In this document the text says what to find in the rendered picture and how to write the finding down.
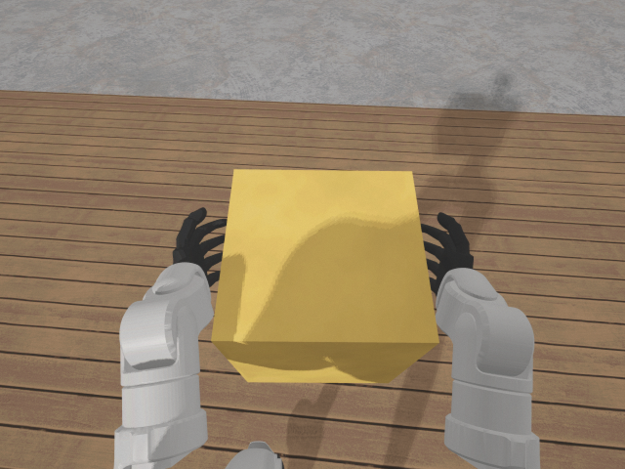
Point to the left robot hand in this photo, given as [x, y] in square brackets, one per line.
[188, 248]

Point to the left robot shin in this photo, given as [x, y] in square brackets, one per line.
[259, 444]

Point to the right robot hand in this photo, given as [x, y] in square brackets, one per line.
[454, 255]

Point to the left robot forearm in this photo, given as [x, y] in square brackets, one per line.
[162, 421]

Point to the carton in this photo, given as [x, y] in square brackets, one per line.
[324, 277]

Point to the robot left thigh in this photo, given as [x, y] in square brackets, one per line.
[255, 458]

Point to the right robot forearm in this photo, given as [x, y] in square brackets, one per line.
[492, 363]

